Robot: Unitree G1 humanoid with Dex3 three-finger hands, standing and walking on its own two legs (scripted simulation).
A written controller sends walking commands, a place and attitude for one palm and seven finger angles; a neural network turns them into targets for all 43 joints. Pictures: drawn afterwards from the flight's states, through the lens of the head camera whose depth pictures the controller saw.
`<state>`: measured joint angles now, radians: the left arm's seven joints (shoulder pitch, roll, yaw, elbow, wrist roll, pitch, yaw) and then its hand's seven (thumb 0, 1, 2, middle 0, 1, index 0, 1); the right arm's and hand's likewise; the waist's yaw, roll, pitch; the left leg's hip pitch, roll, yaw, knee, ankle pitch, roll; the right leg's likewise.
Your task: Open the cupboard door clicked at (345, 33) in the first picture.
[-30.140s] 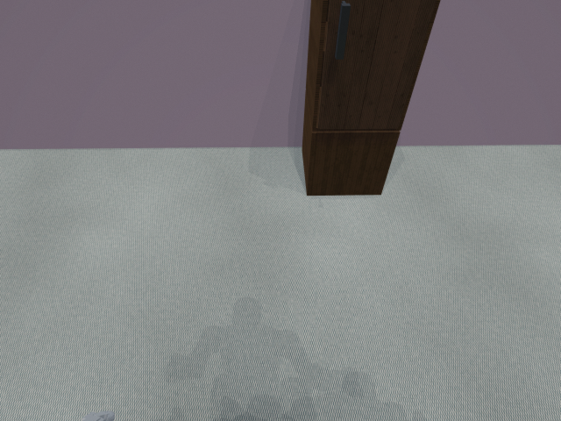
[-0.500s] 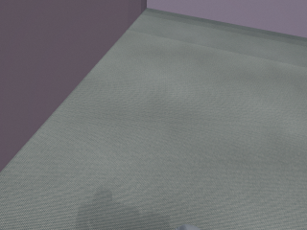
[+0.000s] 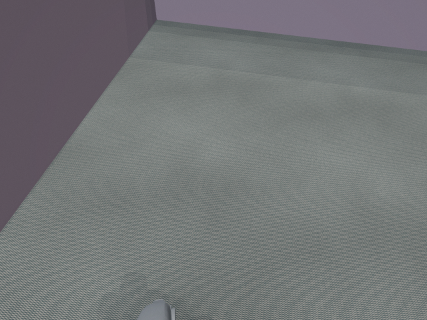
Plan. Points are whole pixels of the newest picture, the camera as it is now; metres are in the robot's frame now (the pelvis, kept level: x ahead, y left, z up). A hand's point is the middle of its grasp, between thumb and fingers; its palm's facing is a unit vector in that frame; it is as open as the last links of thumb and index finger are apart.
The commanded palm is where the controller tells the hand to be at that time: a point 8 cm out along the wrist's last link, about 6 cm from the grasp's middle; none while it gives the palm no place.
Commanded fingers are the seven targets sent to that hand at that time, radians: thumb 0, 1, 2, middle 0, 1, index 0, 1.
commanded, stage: turn to face it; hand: left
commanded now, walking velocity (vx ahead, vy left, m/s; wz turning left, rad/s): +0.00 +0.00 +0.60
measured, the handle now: out of the picture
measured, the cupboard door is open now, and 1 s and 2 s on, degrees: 54 54 54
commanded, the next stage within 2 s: none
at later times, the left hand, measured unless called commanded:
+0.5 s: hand (118, 294) +0.20 +0.21 -0.17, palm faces +0.25 -0.94 -0.24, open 7.4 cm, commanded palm none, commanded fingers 0.00 0.90 0.90 -0.20 -0.30 -0.20 -0.30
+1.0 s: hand out of the picture +0.11 +0.22 -0.18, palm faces +0.55 -0.80 -0.26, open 7.4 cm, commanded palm none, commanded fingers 0.00 0.90 0.90 -0.20 -0.30 -0.20 -0.30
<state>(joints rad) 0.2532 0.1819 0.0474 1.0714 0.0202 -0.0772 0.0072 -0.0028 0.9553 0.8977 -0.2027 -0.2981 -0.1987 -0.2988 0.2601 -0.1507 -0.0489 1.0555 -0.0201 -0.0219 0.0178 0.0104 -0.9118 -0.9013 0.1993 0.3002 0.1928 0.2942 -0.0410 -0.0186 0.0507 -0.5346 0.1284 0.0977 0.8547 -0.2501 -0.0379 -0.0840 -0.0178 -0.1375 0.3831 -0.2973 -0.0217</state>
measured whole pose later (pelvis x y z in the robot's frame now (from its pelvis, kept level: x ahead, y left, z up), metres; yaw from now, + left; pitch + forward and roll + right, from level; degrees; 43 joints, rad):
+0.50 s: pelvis +0.13 +0.00 -0.02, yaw +13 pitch +2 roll -1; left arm 0.15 0.19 0.06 0.89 0.02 0.00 0.01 0.00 0.91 0.90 -0.20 -0.30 -0.20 -0.30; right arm 0.20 -0.18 -0.07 0.94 -0.03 0.04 0.01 0.01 -0.90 -0.90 0.21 0.30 0.20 0.30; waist -0.02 0.02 0.03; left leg -0.44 -0.03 -0.07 0.58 -0.17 0.01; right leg -0.33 -0.03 -0.03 0.60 -0.36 0.04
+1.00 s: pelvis +0.17 -0.01 -0.01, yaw +33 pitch +1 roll +0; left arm 0.19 0.27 0.07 0.92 0.02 0.06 0.01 0.01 0.91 0.90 -0.20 -0.30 -0.20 -0.30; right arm 0.12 -0.24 -0.06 0.88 -0.03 0.03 0.01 0.01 -0.91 -0.90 0.20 0.30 0.20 0.29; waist 0.01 -0.04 0.10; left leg -0.35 0.02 0.02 0.60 -0.27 0.00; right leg -0.48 -0.09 -0.04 1.07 -0.48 0.08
